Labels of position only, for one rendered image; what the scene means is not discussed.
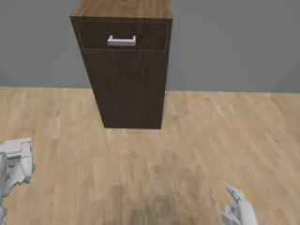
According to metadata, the handle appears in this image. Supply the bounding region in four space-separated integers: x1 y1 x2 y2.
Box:
107 36 136 46

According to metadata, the drawer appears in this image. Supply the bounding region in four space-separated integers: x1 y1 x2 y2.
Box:
76 20 167 51

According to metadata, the right robot hand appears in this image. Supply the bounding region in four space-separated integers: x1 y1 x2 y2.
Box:
221 185 259 225

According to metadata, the cabinet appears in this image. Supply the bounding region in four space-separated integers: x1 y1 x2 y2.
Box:
69 0 173 129

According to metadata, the left robot hand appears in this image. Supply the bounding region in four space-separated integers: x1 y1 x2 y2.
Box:
0 138 37 206

